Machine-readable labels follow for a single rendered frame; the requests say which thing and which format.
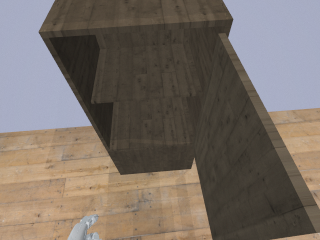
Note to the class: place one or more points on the left robot hand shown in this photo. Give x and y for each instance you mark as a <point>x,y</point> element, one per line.
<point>79,231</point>

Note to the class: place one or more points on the cupboard door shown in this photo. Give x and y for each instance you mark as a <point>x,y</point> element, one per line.
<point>251,186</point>

